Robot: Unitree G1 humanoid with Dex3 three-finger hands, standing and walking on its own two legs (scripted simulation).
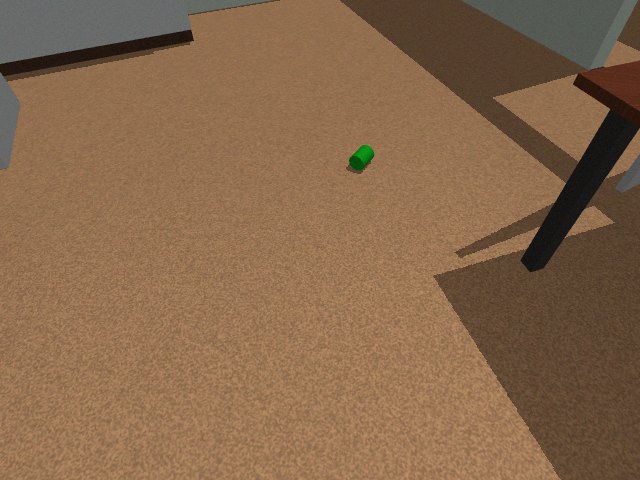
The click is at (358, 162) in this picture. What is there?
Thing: lying can
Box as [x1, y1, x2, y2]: [349, 145, 373, 170]
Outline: 367,145 362,145 350,157 349,162 353,168 358,170 361,169 373,156 372,149
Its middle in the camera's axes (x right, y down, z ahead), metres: +0.21 -0.38 +1.94
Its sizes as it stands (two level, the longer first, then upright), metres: 0.105 0.083 0.083
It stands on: the floor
